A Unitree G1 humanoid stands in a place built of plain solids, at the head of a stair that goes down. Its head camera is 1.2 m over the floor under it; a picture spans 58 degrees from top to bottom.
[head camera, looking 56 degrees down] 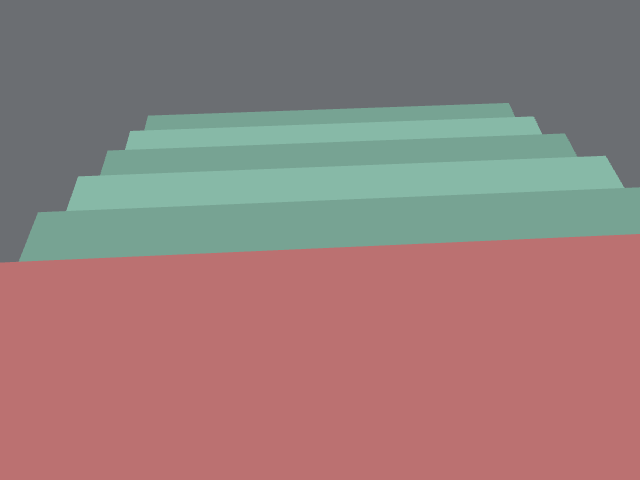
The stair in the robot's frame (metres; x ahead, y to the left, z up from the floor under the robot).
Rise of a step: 0.16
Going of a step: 0.33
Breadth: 2.53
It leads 3 degrees to the left of straight ahead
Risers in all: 6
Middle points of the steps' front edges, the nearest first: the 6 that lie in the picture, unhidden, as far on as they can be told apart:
0.79 -0.16 0.00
1.12 -0.15 -0.16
1.45 -0.13 -0.32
1.79 -0.11 -0.48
2.12 -0.09 -0.64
2.45 -0.07 -0.80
